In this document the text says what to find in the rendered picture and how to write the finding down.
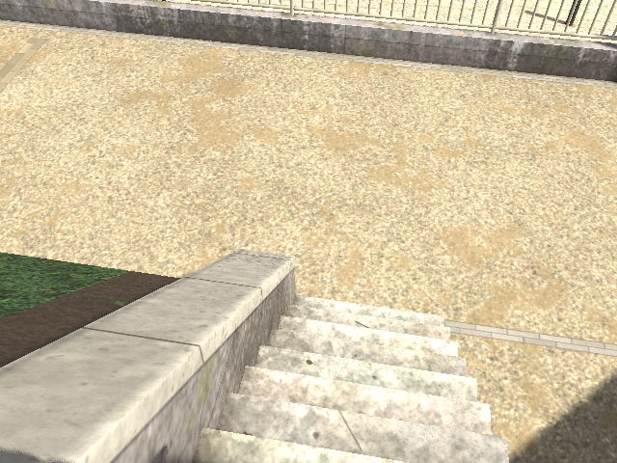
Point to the stairs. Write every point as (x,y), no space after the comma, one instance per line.
(342,382)

